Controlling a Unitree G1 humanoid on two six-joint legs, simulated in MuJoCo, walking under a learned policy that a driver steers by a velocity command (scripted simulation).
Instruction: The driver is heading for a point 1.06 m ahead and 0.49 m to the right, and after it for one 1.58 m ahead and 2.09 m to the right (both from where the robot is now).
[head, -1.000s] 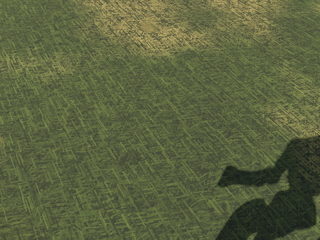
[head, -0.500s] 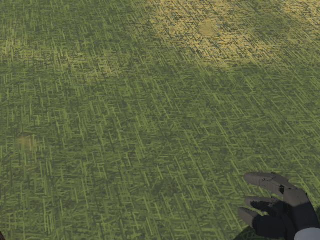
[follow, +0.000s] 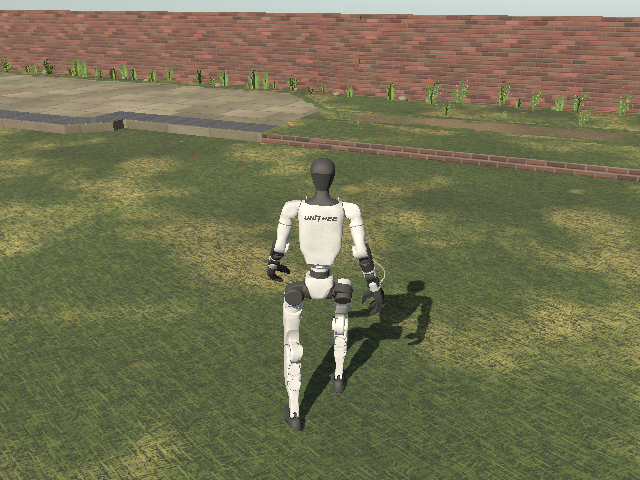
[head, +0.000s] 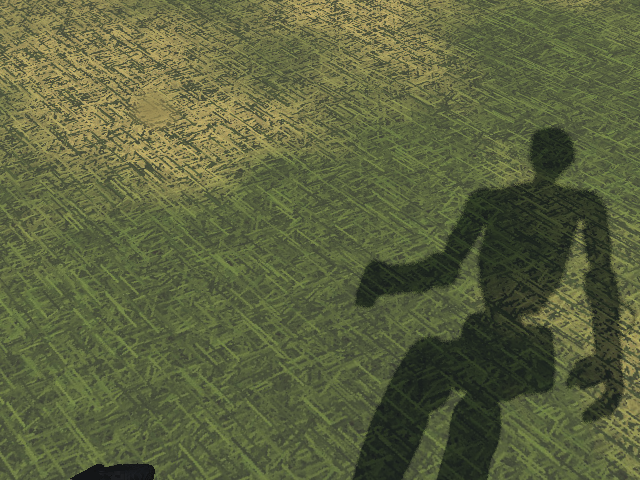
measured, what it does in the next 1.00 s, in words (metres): walks ahead, turning right: right foot, then left foot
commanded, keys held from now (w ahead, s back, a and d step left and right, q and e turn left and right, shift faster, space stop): w+e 0.30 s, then e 0.70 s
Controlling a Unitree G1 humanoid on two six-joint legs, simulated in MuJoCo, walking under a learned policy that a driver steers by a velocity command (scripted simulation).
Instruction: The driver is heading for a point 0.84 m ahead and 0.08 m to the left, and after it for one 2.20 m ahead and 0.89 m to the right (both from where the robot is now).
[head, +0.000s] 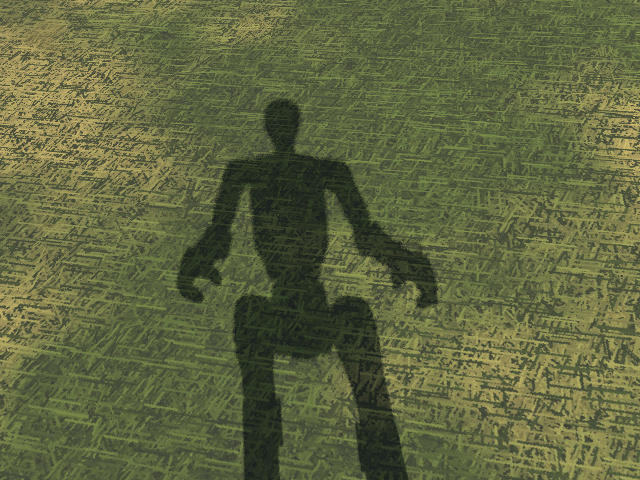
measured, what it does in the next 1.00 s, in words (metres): steps to the left: left foot, then left foot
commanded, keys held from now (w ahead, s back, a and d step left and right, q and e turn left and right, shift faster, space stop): e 0.14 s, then q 0.46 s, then w+q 0.32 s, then w+e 0.08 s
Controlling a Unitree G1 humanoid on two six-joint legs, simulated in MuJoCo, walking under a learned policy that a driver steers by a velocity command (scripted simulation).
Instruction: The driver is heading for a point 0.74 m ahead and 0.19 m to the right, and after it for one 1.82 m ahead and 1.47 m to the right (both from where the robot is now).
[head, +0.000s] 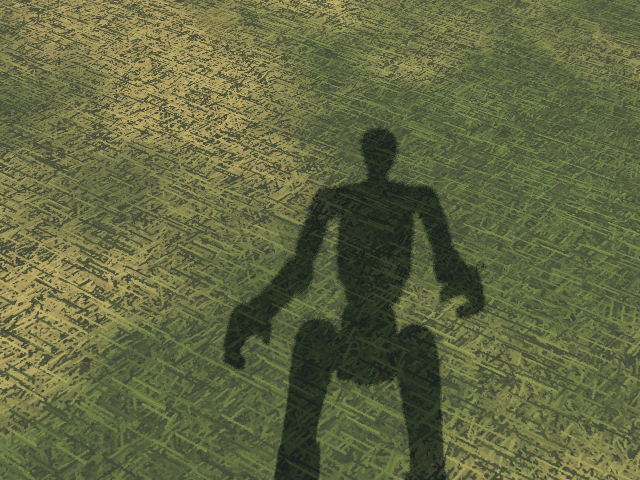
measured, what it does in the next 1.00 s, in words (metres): walks ahead, turning right: right foot, then left foot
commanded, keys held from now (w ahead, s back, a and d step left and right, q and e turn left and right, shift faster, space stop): w+e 1.00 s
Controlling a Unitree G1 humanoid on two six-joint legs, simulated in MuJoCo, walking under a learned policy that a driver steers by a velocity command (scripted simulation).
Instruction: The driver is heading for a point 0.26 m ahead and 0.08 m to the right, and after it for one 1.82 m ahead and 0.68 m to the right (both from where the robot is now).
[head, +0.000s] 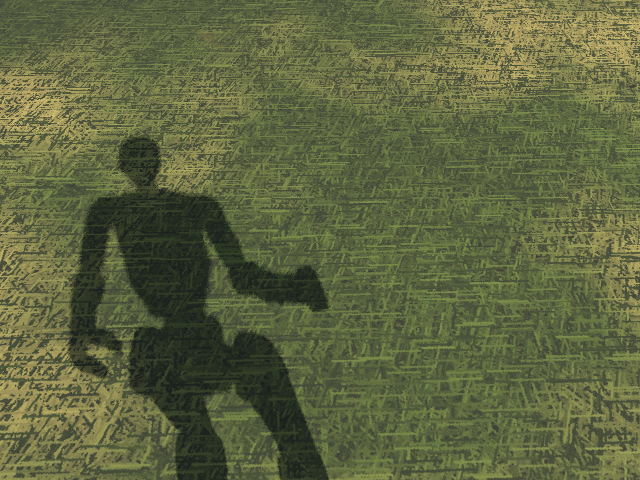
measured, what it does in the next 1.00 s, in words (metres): walks ahead, turning right: right foot, then left foot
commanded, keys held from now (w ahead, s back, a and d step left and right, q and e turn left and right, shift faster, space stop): w+e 0.82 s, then w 0.18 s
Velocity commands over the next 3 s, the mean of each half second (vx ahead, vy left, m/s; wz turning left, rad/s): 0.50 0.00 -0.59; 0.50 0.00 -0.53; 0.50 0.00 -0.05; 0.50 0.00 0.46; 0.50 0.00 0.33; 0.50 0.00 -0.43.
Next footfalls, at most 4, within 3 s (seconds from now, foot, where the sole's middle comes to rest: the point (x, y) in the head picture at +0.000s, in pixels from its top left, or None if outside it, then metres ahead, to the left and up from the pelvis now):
0.44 right None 0.36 -0.17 -0.76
0.92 left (382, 385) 0.69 -0.10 -0.76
1.42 right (539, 367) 0.75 -0.46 -0.76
1.94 left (478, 241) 1.12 -0.37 -0.76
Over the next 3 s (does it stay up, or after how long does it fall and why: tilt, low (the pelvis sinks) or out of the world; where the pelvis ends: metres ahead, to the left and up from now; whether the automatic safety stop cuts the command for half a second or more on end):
stays up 1.52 -0.55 0.00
